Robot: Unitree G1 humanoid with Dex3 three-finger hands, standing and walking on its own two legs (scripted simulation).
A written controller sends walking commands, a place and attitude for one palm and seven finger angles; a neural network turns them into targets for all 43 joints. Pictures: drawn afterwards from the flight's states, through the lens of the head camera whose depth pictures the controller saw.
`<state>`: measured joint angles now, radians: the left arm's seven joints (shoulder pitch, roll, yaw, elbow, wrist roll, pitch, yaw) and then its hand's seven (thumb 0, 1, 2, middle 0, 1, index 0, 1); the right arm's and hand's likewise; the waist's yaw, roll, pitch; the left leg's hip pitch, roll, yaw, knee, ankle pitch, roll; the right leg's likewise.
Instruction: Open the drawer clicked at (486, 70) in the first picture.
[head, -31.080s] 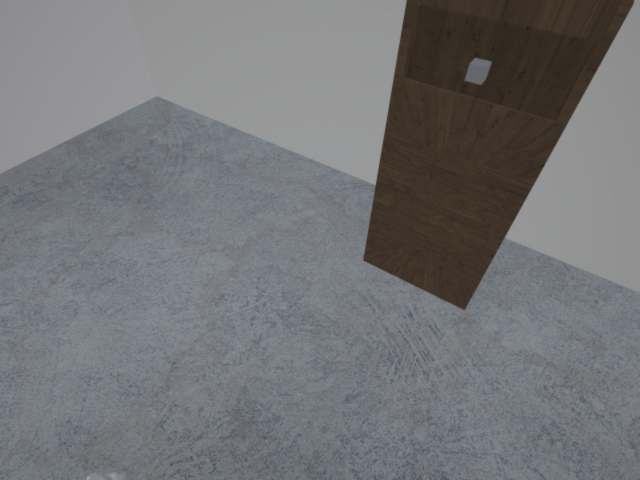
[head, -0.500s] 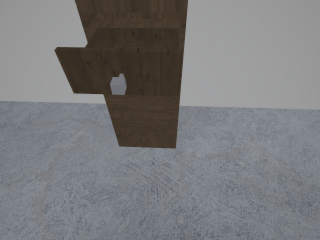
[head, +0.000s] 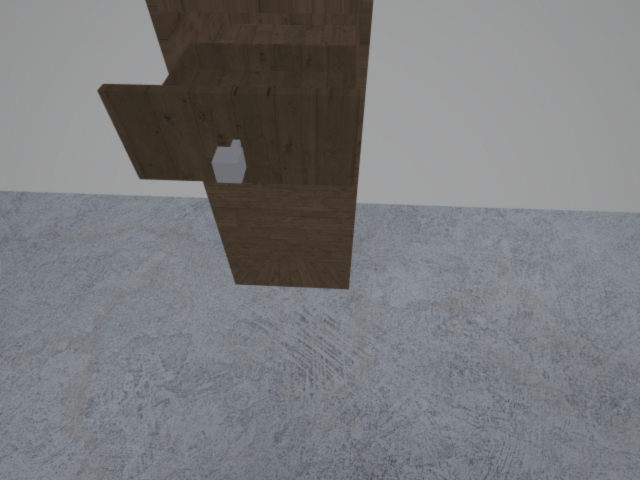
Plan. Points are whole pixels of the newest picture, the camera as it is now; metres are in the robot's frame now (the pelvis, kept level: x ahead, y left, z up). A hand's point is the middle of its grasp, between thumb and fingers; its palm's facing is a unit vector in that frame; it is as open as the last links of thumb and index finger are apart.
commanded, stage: look to check the result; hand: left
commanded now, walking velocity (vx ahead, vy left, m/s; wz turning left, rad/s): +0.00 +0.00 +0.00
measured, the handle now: (232, 157) +0.55 +0.16 +0.10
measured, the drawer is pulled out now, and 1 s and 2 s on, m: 0.30 0.30 0.30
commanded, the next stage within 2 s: stand and wait in 0.14 s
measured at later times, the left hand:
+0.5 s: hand out of the picture +0.03 +0.18 -0.17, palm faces +0.02 -0.98 -0.22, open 7.3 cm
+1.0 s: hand out of the picture +0.04 +0.18 -0.17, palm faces +0.02 -0.98 -0.22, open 7.4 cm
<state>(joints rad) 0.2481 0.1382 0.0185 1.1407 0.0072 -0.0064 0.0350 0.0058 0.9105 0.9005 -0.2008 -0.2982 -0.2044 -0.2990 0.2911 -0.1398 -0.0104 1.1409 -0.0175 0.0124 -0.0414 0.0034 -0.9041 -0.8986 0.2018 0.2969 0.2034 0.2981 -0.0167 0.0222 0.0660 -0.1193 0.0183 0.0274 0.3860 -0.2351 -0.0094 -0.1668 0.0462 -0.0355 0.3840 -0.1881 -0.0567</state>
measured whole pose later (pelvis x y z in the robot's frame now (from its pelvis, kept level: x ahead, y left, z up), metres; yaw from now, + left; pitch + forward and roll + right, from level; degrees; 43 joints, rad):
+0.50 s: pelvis +0.01 +0.00 +0.00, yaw +0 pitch -1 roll +0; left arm 0.22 0.15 0.02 1.13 0.01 -0.01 0.03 0.01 0.91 0.90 -0.20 -0.30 -0.20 -0.30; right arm 0.25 -0.15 -0.01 1.13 -0.02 0.01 -0.04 0.00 -0.90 -0.90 0.20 0.30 0.20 0.30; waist -0.02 0.02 0.07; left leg -0.11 0.02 0.03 0.38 -0.25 -0.01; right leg -0.16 0.05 -0.04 0.38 -0.20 -0.05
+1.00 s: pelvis +0.02 +0.00 +0.00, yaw +0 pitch -1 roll +0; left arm 0.21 0.16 0.02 1.12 0.01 -0.01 0.03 0.00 0.91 0.90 -0.20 -0.30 -0.20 -0.30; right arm 0.24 -0.16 -0.01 1.14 -0.02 0.01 -0.04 0.00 -0.90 -0.90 0.20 0.30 0.20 0.30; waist -0.01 0.01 0.06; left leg -0.10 0.01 0.03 0.36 -0.25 -0.01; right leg -0.15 0.04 -0.03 0.37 -0.21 -0.05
